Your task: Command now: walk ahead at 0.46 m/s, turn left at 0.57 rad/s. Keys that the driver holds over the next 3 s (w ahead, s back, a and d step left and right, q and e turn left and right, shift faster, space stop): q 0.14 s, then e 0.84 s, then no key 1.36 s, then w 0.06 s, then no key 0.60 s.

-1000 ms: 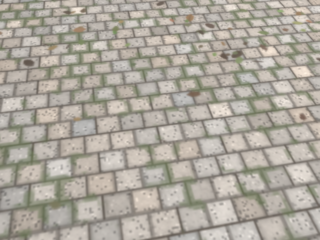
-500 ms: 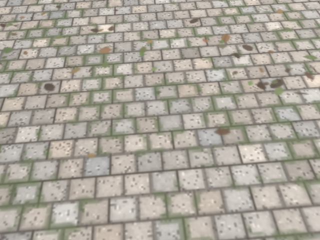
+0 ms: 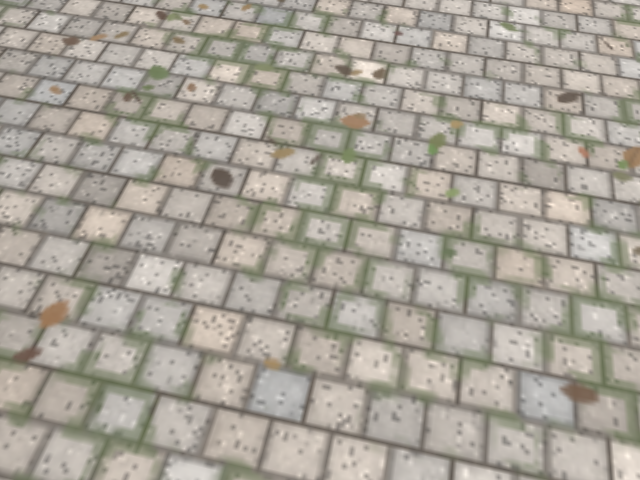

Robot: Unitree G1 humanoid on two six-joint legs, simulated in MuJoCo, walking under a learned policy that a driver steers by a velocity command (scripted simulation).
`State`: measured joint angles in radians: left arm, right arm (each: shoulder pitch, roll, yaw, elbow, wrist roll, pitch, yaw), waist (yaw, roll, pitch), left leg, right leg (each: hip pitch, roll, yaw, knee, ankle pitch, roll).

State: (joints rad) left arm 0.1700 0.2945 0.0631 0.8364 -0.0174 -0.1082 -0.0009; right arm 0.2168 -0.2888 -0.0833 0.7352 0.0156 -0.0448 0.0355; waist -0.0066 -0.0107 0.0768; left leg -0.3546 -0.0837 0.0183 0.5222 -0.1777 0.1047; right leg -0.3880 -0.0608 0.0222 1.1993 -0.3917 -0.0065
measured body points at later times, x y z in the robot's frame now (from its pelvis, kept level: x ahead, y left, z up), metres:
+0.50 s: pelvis +0.20 -0.03 +0.00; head +0.24 -0.04 +0.45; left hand +0.33 +0.24 -0.11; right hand +0.36 -0.30 -0.11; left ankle +0.14 +0.09 -0.67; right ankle +0.31 -0.12 -0.73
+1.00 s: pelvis +0.23 +0.01 +0.01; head +0.27 +0.01 +0.46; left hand +0.45 +0.25 -0.10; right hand +0.29 -0.29 -0.08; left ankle +0.26 +0.12 -0.73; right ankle +0.20 -0.14 -0.67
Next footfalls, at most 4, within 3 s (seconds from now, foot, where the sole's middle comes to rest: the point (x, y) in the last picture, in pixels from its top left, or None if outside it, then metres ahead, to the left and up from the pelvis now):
0.32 right None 0.35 -0.11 -0.77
0.70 left None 0.30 0.12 -0.77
1.12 right None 0.23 -0.14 -0.77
1.46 left None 0.31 0.09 -0.77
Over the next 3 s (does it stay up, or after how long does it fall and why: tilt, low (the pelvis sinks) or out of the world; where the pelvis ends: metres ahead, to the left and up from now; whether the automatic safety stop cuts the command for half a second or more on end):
stays up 0.25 -0.02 0.01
